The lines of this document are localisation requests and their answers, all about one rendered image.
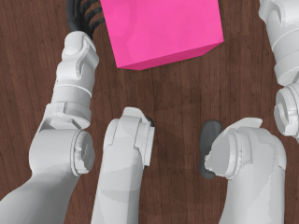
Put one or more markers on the robot right upper arm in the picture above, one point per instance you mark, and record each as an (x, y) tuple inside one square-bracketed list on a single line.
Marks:
[(286, 111)]

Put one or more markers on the robot right forearm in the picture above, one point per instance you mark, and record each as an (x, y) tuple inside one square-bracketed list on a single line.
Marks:
[(282, 26)]

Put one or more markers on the robot left upper arm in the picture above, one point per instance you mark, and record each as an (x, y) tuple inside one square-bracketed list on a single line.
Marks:
[(58, 158)]

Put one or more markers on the left robot hand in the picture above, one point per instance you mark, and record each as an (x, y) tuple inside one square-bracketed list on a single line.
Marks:
[(77, 21)]

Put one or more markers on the robot left forearm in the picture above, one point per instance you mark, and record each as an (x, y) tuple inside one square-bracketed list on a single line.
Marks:
[(73, 88)]

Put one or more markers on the robot right foot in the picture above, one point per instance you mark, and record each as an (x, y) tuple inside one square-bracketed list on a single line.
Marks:
[(210, 131)]

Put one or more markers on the right robot thigh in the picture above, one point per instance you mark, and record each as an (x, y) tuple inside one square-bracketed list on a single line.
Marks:
[(248, 158)]

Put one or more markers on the carton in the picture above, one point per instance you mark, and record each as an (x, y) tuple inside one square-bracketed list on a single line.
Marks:
[(149, 33)]

